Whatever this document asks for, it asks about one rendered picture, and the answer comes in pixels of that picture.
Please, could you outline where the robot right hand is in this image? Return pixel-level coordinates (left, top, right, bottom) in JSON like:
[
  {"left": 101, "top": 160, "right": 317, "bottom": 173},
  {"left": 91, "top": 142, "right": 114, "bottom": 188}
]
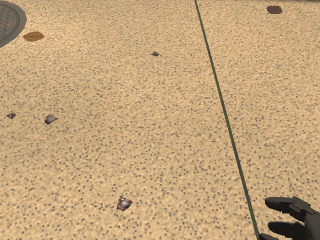
[{"left": 258, "top": 196, "right": 320, "bottom": 240}]

